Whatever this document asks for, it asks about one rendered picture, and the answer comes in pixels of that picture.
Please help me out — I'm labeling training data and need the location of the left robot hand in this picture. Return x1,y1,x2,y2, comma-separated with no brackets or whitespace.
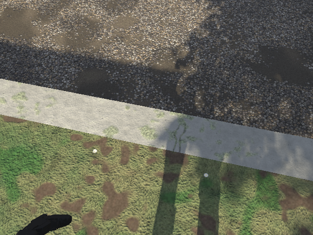
14,213,72,235

